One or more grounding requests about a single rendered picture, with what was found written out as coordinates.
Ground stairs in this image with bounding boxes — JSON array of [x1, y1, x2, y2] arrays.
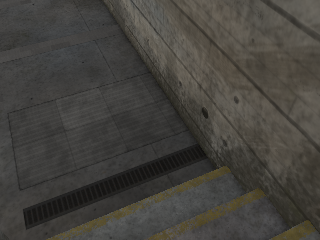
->
[[46, 165, 320, 240]]

